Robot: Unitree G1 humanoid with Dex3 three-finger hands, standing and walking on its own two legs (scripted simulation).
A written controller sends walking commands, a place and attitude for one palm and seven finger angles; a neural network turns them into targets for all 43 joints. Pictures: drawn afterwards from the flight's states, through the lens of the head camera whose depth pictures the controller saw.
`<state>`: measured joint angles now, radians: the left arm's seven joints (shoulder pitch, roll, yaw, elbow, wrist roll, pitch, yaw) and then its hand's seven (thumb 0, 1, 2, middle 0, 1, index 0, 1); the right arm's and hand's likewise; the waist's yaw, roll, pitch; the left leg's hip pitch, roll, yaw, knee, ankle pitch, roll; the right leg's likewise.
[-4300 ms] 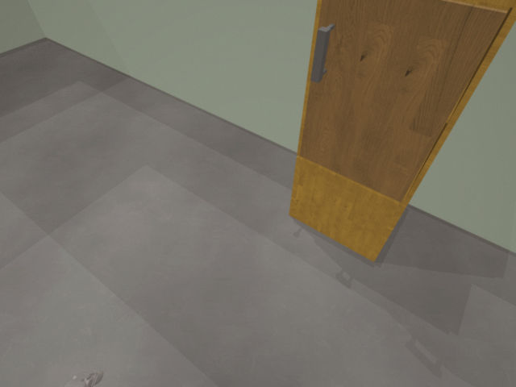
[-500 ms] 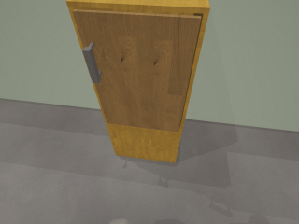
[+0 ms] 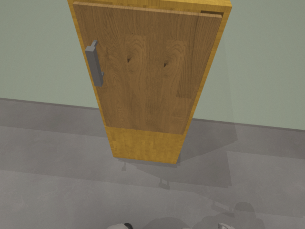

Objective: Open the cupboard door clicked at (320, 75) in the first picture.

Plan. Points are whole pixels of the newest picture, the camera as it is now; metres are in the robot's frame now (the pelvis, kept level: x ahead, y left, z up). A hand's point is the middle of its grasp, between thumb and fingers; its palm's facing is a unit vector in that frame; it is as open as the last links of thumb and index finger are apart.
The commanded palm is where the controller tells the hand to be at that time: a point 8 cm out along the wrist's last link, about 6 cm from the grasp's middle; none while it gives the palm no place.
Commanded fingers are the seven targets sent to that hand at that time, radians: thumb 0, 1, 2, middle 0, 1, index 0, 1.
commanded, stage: come to a stop and stand still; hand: left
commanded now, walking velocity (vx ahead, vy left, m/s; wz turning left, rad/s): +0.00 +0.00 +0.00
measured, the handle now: (97, 63) +0.58 +0.23 +0.08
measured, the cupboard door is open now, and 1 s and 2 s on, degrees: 0 0 0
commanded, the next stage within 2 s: look again from close up in 0.70 s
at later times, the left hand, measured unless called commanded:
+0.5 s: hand out of the picture -0.02 +0.14 -0.17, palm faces +0.06 -0.98 -0.20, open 7.2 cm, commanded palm none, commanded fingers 0.00 0.90 0.90 -0.20 -0.30 -0.20 -0.30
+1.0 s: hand out of the picture -0.03 +0.16 -0.17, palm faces +0.06 -0.97 -0.23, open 7.4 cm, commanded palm none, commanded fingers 0.00 0.90 0.90 -0.20 -0.30 -0.20 -0.30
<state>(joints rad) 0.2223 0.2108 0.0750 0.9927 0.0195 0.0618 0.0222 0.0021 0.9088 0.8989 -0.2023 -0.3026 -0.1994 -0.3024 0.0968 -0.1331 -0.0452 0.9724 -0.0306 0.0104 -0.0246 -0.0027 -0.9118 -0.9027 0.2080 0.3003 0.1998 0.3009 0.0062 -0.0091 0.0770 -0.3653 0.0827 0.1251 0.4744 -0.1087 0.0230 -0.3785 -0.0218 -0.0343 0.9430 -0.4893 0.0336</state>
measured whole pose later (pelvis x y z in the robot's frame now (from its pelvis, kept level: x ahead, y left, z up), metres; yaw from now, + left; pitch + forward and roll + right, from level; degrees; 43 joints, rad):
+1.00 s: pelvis -0.05 -0.03 +0.00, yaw +2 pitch -2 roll +0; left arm 0.31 0.18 0.01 1.05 0.02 -0.01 0.03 0.00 0.90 0.90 -0.21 -0.30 -0.20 -0.30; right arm 0.30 -0.21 -0.04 1.03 -0.03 -0.01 -0.02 0.00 -0.91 -0.90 0.21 0.30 0.20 0.30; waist -0.01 0.02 0.00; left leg -0.24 0.04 0.03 0.54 -0.27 -0.01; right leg -0.22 -0.02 -0.10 0.52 -0.27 -0.02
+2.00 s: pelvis -0.02 +0.03 +0.00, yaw -2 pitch -1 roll +0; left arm 0.37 0.10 0.03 1.07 0.02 -0.03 0.02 0.00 0.91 0.90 -0.20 -0.30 -0.20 -0.30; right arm 0.44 -0.13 -0.02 1.12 -0.02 -0.01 -0.01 0.00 -0.91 -0.90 0.20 0.30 0.20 0.30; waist 0.00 0.02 0.03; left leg -0.22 -0.02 0.12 0.60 -0.37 0.06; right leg -0.23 -0.05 -0.11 0.55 -0.27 -0.02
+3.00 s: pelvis +0.01 +0.12 -0.01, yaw -3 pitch -3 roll +1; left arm 0.26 0.17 0.03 0.92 0.02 0.05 0.03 0.00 0.90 0.90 -0.21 -0.30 -0.20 -0.30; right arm 0.26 -0.18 -0.03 0.89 -0.03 0.02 -0.01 0.00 -0.91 -0.90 0.20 0.30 0.19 0.30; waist -0.01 0.02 0.01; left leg -0.25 -0.03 0.08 0.59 -0.29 0.06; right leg -0.36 -0.01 0.00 0.66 -0.33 -0.01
